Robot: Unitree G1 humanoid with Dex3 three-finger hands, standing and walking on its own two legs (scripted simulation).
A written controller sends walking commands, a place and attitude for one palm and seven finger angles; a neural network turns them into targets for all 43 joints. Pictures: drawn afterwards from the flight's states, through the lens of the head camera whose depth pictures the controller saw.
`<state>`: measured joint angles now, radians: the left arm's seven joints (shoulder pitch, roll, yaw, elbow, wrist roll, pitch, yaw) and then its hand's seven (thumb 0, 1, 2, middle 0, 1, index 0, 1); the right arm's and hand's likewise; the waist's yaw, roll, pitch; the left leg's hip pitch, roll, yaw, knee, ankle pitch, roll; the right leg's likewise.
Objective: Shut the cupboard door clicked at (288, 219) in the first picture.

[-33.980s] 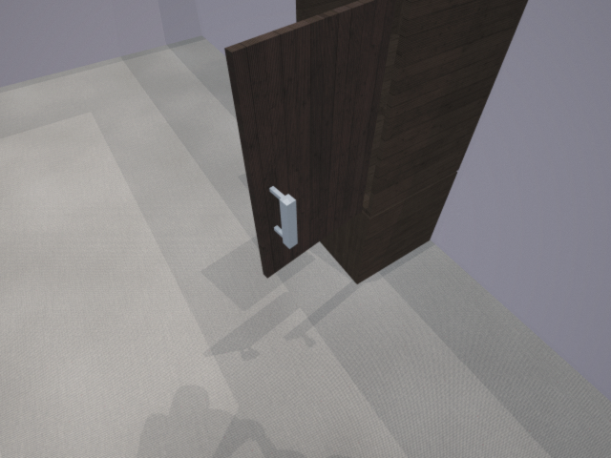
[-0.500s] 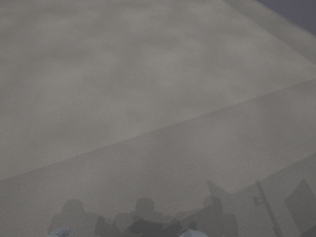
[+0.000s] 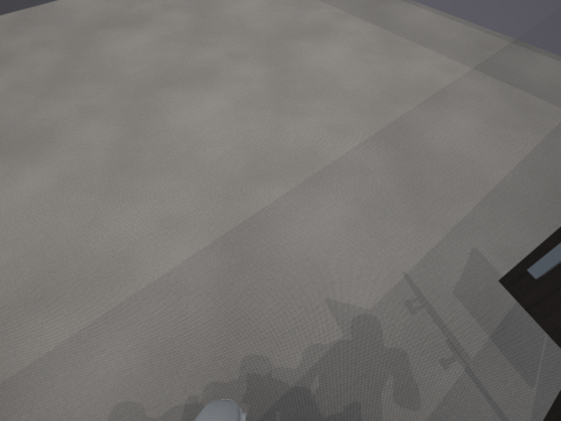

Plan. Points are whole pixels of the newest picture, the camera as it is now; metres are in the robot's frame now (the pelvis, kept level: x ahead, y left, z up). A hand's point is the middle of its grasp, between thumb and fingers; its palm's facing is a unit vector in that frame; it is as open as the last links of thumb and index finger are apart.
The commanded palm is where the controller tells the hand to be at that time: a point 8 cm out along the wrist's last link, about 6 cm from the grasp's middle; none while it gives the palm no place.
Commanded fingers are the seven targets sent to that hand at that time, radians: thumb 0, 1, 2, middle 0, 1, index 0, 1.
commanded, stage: turn to face it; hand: left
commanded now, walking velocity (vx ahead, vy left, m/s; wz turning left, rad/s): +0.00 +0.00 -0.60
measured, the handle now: out of the picture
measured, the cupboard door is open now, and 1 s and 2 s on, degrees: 74 74 74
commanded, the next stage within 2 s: take the last steps up to it in 1.64 s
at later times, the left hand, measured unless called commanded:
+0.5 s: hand (163, 398) +0.17 +0.21 -0.16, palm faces -0.28 -0.93 -0.24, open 7.4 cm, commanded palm none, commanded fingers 0.00 0.90 0.90 -0.20 -0.30 -0.20 -0.30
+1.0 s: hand (214, 396) +0.18 +0.13 -0.16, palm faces -0.51 -0.83 -0.23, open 7.4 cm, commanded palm none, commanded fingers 0.00 0.90 0.90 -0.20 -0.30 -0.20 -0.30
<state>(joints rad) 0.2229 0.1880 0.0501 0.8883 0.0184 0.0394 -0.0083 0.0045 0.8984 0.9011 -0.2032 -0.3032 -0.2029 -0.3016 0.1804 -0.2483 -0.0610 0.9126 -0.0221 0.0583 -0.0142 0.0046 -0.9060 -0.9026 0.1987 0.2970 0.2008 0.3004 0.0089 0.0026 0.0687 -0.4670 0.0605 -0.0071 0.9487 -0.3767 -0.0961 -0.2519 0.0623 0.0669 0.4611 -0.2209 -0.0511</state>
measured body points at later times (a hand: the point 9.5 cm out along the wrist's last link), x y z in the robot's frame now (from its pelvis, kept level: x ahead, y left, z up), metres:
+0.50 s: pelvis +0.01 +0.03 +0.00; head +0.05 +0.03 +0.45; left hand +0.18 +0.26 -0.14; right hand -0.02 -0.23 -0.14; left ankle +0.02 +0.15 -0.74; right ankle -0.05 -0.10 -0.69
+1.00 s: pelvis +0.02 +0.00 +0.00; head +0.06 -0.03 +0.45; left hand +0.20 +0.17 -0.15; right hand -0.03 -0.28 -0.14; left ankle +0.11 +0.11 -0.70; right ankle -0.05 -0.09 -0.74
